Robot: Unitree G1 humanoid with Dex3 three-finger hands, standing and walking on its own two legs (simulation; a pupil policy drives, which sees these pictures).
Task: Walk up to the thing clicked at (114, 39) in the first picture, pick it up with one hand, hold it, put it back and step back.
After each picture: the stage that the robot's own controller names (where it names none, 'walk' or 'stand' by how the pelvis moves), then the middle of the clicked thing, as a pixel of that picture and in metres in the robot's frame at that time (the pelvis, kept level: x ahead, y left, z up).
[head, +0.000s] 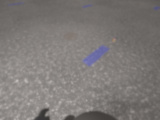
stand; (114, 39) +2.11 -0.62 -0.72
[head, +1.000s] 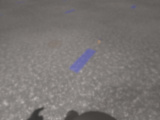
walk; (99, 41) +2.04 -0.09 -0.70
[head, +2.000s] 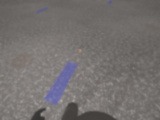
walk; (80, 49) +1.45 +0.32 -0.71
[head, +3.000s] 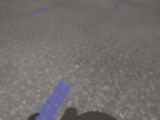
walk; (76, 65) +0.97 +0.25 -0.70
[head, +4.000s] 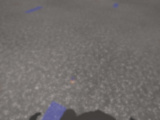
walk; (72, 80) +0.63 +0.22 -0.71
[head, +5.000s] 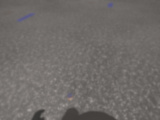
stand; (70, 96) +0.38 +0.24 -0.70
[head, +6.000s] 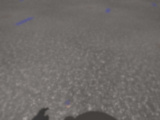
stand; (68, 103) +0.33 +0.23 -0.72
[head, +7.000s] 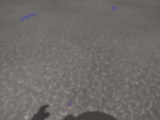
stand; (69, 105) +0.29 +0.19 -0.72
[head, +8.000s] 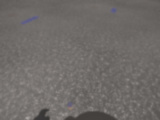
stand; (70, 105) +0.30 +0.20 -0.73
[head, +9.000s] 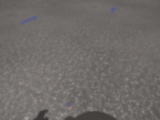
stand; (69, 105) +0.30 +0.22 -0.73
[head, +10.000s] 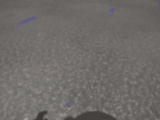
stand; (68, 106) +0.29 +0.22 -0.73
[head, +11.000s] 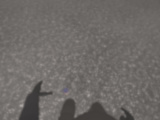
go down; (66, 91) +0.32 +0.22 -0.64
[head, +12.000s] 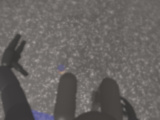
go down; (61, 69) +0.38 +0.23 -0.31
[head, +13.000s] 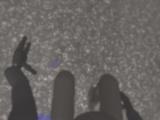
close in; (55, 65) +0.38 +0.24 -0.28
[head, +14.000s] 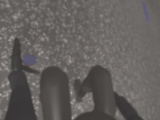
close; (28, 62) +0.37 +0.27 -0.22
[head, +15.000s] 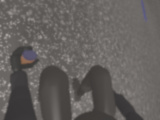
close; (27, 59) +0.38 +0.27 -0.22
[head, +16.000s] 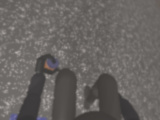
lift; (50, 65) +0.32 +0.26 -0.13
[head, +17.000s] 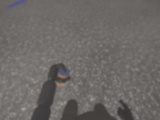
lift; (63, 77) +0.31 +0.18 +0.02
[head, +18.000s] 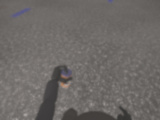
hold; (66, 78) +0.31 +0.17 +0.00
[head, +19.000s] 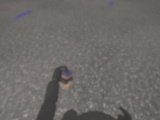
hold; (66, 78) +0.31 +0.17 +0.00
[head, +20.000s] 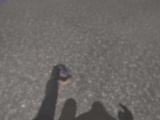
crouch; (64, 75) +0.33 +0.17 -0.05
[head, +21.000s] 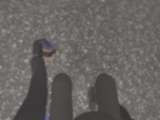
lower; (49, 51) +0.46 +0.24 -0.09
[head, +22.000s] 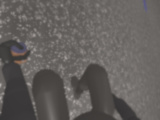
lower; (19, 53) +0.42 +0.28 -0.22
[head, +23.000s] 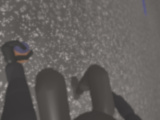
lower; (22, 52) +0.41 +0.28 -0.23
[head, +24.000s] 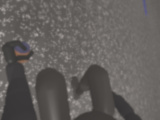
lower; (22, 52) +0.41 +0.28 -0.23
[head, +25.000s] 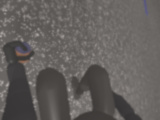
lower; (23, 53) +0.41 +0.28 -0.23
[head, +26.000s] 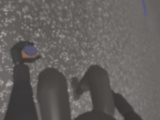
open; (28, 54) +0.40 +0.25 -0.23
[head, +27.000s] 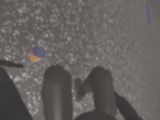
stand; (37, 54) +0.40 +0.24 -0.22
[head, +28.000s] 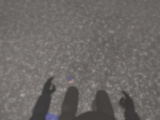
walk; (70, 79) +0.38 +0.20 -0.52
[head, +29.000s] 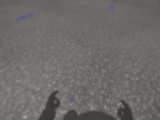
stand; (71, 101) +0.34 +0.18 -0.66
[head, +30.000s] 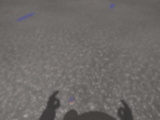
stand; (71, 100) +0.34 +0.18 -0.67
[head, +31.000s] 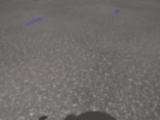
stand; (74, 102) +0.35 +0.17 -0.72
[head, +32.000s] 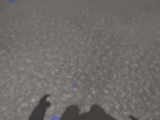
walk; (74, 87) +0.40 +0.14 -0.71
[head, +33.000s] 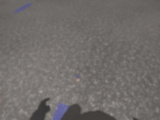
walk; (77, 78) +0.60 +0.18 -0.70
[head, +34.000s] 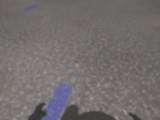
walk; (77, 63) +0.93 +0.25 -0.70
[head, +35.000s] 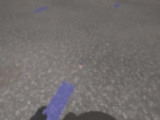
stand; (80, 65) +0.99 +0.16 -0.72
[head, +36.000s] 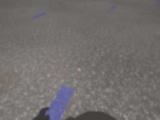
stand; (79, 68) +0.97 +0.18 -0.73
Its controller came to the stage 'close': yes
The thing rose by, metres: 0.72
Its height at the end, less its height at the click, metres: +0.00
